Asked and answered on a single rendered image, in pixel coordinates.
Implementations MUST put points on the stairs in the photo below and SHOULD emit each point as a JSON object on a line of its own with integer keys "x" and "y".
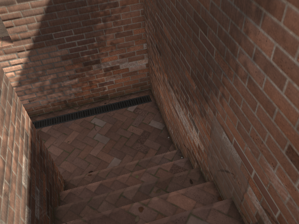
{"x": 161, "y": 189}

